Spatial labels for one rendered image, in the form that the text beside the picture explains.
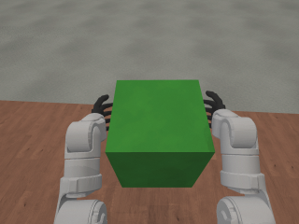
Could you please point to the carton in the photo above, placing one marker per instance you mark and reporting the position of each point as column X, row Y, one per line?
column 158, row 135

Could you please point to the right robot upper arm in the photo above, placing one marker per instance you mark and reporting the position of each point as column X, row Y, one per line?
column 243, row 210

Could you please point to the left robot forearm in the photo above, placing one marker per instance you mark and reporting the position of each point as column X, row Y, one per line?
column 82, row 150

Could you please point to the robot left hand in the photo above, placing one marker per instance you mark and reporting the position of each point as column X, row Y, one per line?
column 99, row 108

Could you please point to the right robot forearm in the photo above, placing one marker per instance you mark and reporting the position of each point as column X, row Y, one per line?
column 241, row 171

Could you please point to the robot right hand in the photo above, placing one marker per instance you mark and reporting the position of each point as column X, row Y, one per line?
column 216, row 105

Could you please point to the left robot upper arm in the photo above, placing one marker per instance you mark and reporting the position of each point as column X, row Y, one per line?
column 82, row 212

